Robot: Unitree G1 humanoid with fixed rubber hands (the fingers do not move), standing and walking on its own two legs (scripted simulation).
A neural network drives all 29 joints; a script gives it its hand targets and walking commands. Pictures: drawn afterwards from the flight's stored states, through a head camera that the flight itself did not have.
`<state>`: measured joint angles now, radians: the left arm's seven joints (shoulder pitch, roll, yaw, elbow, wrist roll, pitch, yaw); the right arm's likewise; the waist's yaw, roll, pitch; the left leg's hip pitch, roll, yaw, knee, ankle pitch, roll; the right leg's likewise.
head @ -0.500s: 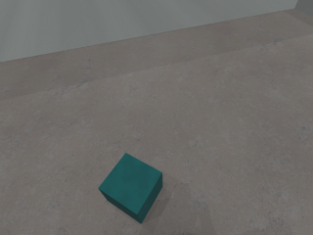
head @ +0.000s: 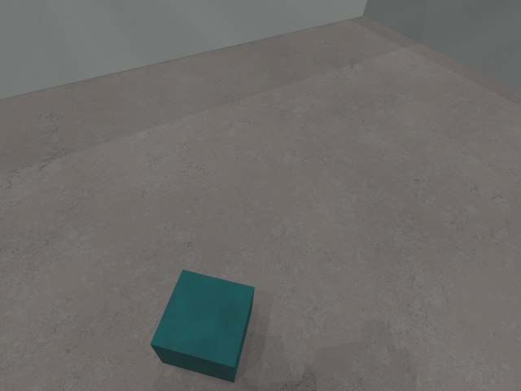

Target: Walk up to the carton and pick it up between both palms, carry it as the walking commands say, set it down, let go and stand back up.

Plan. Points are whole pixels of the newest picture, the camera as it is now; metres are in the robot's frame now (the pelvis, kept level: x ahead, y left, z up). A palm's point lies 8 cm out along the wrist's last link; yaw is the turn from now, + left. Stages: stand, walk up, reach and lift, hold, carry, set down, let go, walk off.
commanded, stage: walk up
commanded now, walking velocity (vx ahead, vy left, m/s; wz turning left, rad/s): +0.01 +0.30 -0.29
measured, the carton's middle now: (208, 325) +0.45 +0.16 -0.67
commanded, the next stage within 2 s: none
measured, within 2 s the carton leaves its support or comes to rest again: neither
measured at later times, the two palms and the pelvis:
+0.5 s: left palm out of the picture -0.01 +0.42 -0.10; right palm out of the picture +0.04 -0.12 -0.13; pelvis -0.02 +0.14 +0.00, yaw -5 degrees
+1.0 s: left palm out of the picture +0.06 +0.52 -0.15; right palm out of the picture -0.02 +0.05 -0.11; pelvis +0.00 +0.28 +0.01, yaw -8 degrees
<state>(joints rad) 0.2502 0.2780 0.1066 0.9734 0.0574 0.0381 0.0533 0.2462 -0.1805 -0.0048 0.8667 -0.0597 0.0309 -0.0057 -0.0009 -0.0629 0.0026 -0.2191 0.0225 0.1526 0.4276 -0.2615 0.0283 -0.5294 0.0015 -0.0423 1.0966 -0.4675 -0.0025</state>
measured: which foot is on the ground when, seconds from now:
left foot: down 0.00-0.14, up 0.16-0.58, down 0.60-1.00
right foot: up 0.00-0.12, down 0.14-0.60, up 0.62-1.00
